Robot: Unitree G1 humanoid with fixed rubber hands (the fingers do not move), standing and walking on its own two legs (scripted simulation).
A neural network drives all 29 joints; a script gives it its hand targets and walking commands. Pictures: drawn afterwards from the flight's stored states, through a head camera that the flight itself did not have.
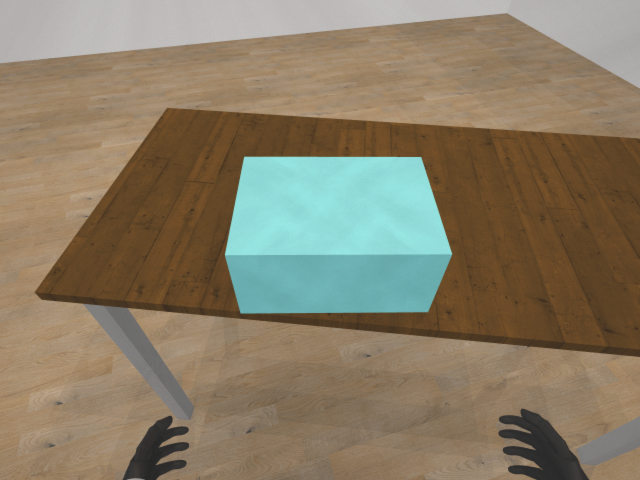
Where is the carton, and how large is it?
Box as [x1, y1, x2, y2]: [225, 157, 451, 313]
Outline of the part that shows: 244,157 225,252 225,257 241,313 387,312 428,310 450,258 451,252 420,157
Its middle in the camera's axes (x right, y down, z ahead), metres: +0.02 -0.01 +0.62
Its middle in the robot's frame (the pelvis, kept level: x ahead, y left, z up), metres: +0.48 +0.03 +0.02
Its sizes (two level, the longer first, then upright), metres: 0.296 0.213 0.143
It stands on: a table, 0.73 m high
